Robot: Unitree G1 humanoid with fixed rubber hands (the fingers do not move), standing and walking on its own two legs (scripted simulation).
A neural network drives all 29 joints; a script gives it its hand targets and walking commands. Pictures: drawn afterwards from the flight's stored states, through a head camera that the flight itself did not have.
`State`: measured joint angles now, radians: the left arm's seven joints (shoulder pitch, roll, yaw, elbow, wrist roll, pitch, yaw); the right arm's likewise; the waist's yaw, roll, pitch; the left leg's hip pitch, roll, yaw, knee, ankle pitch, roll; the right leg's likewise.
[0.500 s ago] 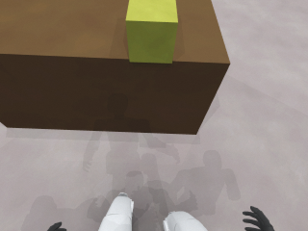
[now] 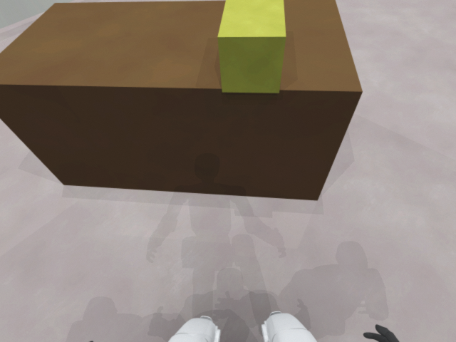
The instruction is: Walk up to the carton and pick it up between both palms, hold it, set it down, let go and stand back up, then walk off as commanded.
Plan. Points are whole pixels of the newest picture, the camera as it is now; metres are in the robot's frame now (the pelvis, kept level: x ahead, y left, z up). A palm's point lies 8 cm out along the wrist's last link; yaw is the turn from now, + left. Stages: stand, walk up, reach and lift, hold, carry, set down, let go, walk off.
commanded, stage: walk off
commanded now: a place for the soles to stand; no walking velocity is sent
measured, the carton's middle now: (252, 39) +0.96 -0.09 +0.01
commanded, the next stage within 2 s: stand in 0.32 s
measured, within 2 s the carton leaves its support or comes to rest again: neither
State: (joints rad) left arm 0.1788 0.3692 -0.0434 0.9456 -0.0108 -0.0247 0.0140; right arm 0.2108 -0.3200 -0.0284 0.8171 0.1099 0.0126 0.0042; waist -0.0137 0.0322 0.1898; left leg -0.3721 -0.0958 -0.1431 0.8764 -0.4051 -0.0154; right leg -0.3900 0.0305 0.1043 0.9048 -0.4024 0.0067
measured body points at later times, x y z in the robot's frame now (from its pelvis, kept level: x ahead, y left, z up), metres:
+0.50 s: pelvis -0.01 +0.00 +0.01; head +0.00 +0.00 +0.46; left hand +0.07 +0.30 -0.12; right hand +0.09 -0.30 -0.10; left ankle +0.05 +0.14 -0.69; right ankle +0.05 -0.13 -0.69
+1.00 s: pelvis +0.00 -0.01 +0.02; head +0.01 -0.02 +0.47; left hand +0.06 +0.29 -0.11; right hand +0.10 -0.30 -0.10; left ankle +0.05 +0.14 -0.69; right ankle +0.05 -0.13 -0.69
